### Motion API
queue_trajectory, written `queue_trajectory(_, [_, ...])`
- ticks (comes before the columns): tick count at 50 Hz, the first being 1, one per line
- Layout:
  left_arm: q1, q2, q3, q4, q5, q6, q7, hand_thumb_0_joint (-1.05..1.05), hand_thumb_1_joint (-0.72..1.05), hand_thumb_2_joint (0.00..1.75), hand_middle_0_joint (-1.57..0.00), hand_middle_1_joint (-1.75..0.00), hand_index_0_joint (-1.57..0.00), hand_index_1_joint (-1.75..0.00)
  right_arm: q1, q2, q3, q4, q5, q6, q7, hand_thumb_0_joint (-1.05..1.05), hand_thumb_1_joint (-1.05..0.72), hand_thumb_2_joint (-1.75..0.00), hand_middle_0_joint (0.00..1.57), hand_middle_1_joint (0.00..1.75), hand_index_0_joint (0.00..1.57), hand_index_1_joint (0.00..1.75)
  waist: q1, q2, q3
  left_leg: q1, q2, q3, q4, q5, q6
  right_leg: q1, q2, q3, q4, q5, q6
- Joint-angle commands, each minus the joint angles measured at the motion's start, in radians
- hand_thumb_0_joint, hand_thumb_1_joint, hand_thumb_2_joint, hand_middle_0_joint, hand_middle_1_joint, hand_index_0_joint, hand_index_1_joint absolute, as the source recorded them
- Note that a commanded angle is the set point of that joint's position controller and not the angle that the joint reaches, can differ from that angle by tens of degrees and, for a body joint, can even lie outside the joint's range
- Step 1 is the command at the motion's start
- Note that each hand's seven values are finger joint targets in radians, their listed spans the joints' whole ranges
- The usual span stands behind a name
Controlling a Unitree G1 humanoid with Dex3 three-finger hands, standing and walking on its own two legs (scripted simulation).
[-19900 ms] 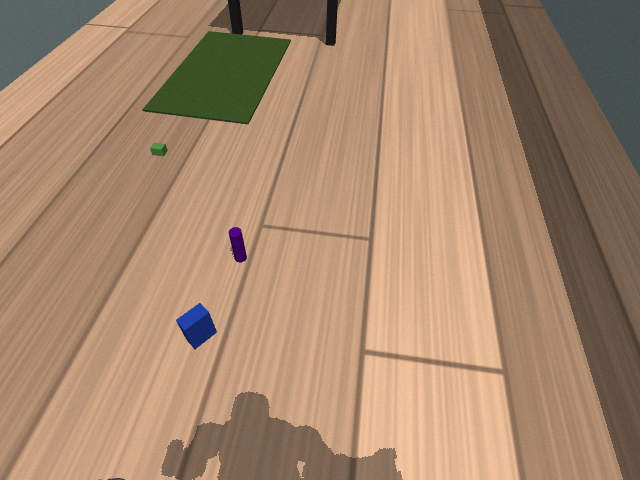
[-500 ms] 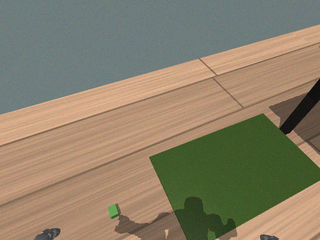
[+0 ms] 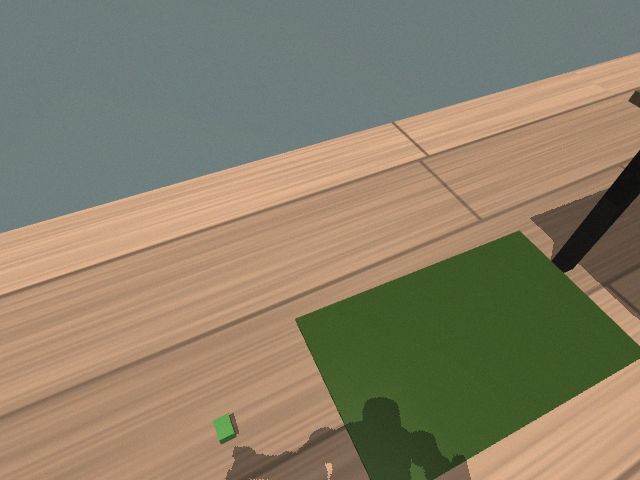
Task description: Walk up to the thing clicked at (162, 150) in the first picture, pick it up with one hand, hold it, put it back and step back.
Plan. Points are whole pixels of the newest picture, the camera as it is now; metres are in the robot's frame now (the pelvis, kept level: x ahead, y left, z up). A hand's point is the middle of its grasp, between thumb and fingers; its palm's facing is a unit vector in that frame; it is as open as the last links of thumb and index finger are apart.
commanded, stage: walk up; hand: left
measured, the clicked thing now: (224, 428) +0.37 +0.27 -0.76
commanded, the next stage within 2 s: stand in 0.26 s
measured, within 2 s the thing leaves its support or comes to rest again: neither
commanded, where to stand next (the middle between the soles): +0.02 +0.00 m, yaw +1 degrees
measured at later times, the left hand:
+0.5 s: hand out of the picture +0.08 +0.26 -0.16, palm faces +0.00 -0.94 -0.34, open 7.3 cm
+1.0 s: hand out of the picture +0.05 +0.26 -0.16, palm faces -0.01 -0.94 -0.33, open 7.3 cm
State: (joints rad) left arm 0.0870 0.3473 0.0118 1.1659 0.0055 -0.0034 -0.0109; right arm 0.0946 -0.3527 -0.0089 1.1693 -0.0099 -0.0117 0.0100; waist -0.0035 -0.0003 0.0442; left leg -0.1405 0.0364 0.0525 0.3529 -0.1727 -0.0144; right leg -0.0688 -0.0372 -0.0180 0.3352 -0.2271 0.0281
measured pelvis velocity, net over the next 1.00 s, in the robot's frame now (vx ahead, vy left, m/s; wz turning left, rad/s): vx -0.01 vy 0.00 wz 0.01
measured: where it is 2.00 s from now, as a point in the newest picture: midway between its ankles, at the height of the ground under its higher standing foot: outside the picture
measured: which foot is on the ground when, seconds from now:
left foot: down 0.00-1.00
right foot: down 0.00-1.00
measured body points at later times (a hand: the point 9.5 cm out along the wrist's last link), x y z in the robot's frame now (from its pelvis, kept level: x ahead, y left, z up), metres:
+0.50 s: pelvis +0.00 +0.00 +0.00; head +0.00 +0.01 +0.45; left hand +0.08 +0.31 -0.13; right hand +0.09 -0.30 -0.13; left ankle +0.01 +0.13 -0.75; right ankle -0.03 -0.14 -0.75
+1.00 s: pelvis -0.01 +0.00 +0.00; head +0.00 +0.01 +0.45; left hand +0.05 +0.31 -0.13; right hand +0.07 -0.30 -0.13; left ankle +0.01 +0.13 -0.75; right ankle -0.03 -0.14 -0.75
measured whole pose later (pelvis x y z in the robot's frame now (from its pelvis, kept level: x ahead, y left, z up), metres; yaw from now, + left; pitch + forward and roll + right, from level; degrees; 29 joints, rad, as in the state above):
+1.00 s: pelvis -0.01 +0.00 +0.00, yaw +1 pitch -2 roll +0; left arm 0.13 0.35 0.01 1.14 0.01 0.00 -0.01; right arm 0.10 -0.35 -0.01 1.16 -0.01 -0.01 0.01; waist 0.00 0.00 0.05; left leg -0.14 0.03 0.04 0.32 -0.14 -0.01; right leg -0.07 -0.05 -0.03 0.31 -0.20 0.04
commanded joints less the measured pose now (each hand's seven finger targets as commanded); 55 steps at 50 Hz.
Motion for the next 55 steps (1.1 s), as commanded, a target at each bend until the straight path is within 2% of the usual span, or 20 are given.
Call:
queue_trajectory(1, [-0.060, 0.212, 0.032, -0.066, 0.003, -0.024, 0.016, 0.00, 0.90, 0.90, -0.20, -0.30, -0.20, -0.30, -0.069, -0.216, -0.035, -0.068, 0.004, -0.023, -0.015, 0.00, -0.90, -0.90, 0.20, 0.30, 0.20, 0.30, -0.001, 0.000, -0.075, 0.053, 0.095, -0.086, -0.053, 0.128, 0.038, -0.042, -0.086, 0.062, -0.063, 0.158, -0.039])
queue_trajectory(12, [-0.051, 0.211, 0.033, -0.067, 0.005, -0.022, 0.018, 0.00, 0.90, 0.90, -0.20, -0.30, -0.20, -0.30, -0.065, -0.211, -0.037, -0.076, 0.003, -0.023, -0.014, 0.00, -0.90, -0.90, 0.20, 0.30, 0.20, 0.30, 0.001, -0.002, -0.083, 0.062, 0.098, -0.087, -0.056, 0.172, 0.038, -0.030, -0.089, 0.054, -0.058, 0.185, -0.033])
queue_trajectory(13, [-0.054, 0.219, 0.034, -0.073, 0.005, -0.024, 0.022, 0.00, 0.90, 0.90, -0.20, -0.30, -0.20, -0.30, -0.080, -0.207, -0.036, -0.082, 0.000, -0.022, -0.018, 0.00, -0.90, -0.90, 0.20, 0.30, 0.20, 0.30, 0.001, -0.006, -0.062, 0.061, 0.117, -0.102, -0.054, 0.259, 0.031, -0.037, -0.106, 0.060, -0.058, 0.231, -0.031])
queue_trajectory(15, [-0.049, 0.215, 0.033, -0.074, 0.003, -0.024, 0.023, 0.00, 0.90, 0.90, -0.20, -0.30, -0.20, -0.30, -0.073, -0.213, -0.038, -0.080, 0.001, -0.022, -0.020, 0.00, -0.90, -0.90, 0.20, 0.30, 0.20, 0.30, -0.001, 0.004, -0.083, 0.081, 0.120, -0.097, -0.045, 0.297, 0.028, -0.022, -0.109, 0.059, -0.057, 0.260, -0.032])
queue_trajectory(24, [-0.036, 0.213, 0.030, -0.076, 0.007, -0.023, 0.021, 0.00, 0.90, 0.90, -0.20, -0.30, -0.20, -0.30, -0.085, -0.210, -0.035, -0.081, 0.003, -0.018, -0.016, 0.00, -0.90, -0.90, 0.20, 0.30, 0.20, 0.30, 0.001, 0.010, -0.080, 0.066, 0.112, -0.099, -0.074, 0.176, 0.026, -0.020, -0.109, 0.060, -0.087, 0.173, -0.030])
queue_trajectory(32, [-0.032, 0.212, 0.030, -0.081, 0.007, -0.024, 0.019, 0.00, 0.90, 0.90, -0.20, -0.30, -0.20, -0.30, -0.073, -0.208, -0.034, -0.080, 0.002, -0.019, -0.014, 0.00, -0.90, -0.90, 0.20, 0.30, 0.20, 0.30, -0.003, 0.008, -0.077, 0.062, 0.114, -0.101, -0.078, 0.166, 0.028, -0.022, -0.114, 0.064, -0.090, 0.164, -0.034])
queue_trajectory(38, [-0.013, 0.211, 0.028, -0.082, 0.007, -0.023, 0.016, 0.00, 0.90, 0.90, -0.20, -0.30, -0.20, -0.30, -0.075, -0.213, -0.037, -0.080, 0.002, -0.020, -0.012, 0.00, -0.90, -0.90, 0.20, 0.30, 0.20, 0.30, 0.005, 0.002, -0.065, 0.064, 0.113, -0.108, -0.086, 0.119, 0.027, -0.050, -0.109, 0.063, -0.096, 0.111, -0.035])
queue_trajectory(42, [-0.012, 0.216, 0.030, -0.083, 0.009, -0.022, 0.018, 0.00, 0.90, 0.90, -0.20, -0.30, -0.20, -0.30, -0.068, -0.212, -0.037, -0.077, 0.002, -0.017, -0.012, 0.00, -0.90, -0.90, 0.20, 0.30, 0.20, 0.30, -0.001, 0.003, -0.048, 0.050, 0.106, -0.111, -0.090, 0.069, 0.024, -0.063, -0.108, 0.065, -0.099, 0.087, -0.037])
queue_trajectory(46, [-0.010, 0.216, 0.030, -0.084, 0.009, -0.022, 0.018, 0.00, 0.90, 0.90, -0.20, -0.30, -0.20, -0.30, -0.060, -0.212, -0.037, -0.076, 0.001, -0.016, -0.011, 0.00, -0.90, -0.90, 0.20, 0.30, 0.20, 0.30, -0.002, 0.001, -0.049, 0.042, 0.105, -0.114, -0.087, 0.069, 0.027, -0.057, -0.109, 0.065, -0.098, 0.081, -0.037])
queue_trajectory(49, [-0.001, 0.220, 0.030, -0.086, 0.007, -0.025, 0.018, 0.00, 0.90, 0.90, -0.20, -0.30, -0.20, -0.30, -0.060, -0.209, -0.037, -0.079, 0.000, -0.017, -0.010, 0.00, -0.90, -0.90, 0.20, 0.30, 0.20, 0.30, 0.002, -0.010, -0.068, 0.056, 0.110, -0.115, -0.077, 0.134, 0.031, -0.046, -0.111, 0.064, -0.092, 0.116, -0.034])
queue_trajectory(52, [-0.002, 0.217, 0.028, -0.090, 0.007, -0.026, 0.019, 0.00, 0.90, 0.90, -0.20, -0.30, -0.20, -0.30, -0.051, -0.207, -0.034, -0.079, 0.001, -0.019, -0.012, 0.00, -0.90, -0.90, 0.20, 0.30, 0.20, 0.30, 0.000, 0.000, -0.064, 0.054, 0.108, -0.112, -0.072, 0.153, 0.030, -0.041, -0.113, 0.064, -0.092, 0.143, -0.033])
queue_trajectory(55, [-0.003, 0.212, 0.028, -0.086, 0.005, -0.022, 0.017, 0.00, 0.90, 0.90, -0.20, -0.30, -0.20, -0.30, -0.041, -0.209, -0.032, -0.076, 0.001, -0.018, -0.012, 0.00, -0.90, -0.90, 0.20, 0.30, 0.20, 0.30, 0.000, 0.006, -0.045, 0.028, 0.103, -0.114, -0.086, 0.100, 0.026, -0.042, -0.111, 0.064, -0.094, 0.108, -0.035])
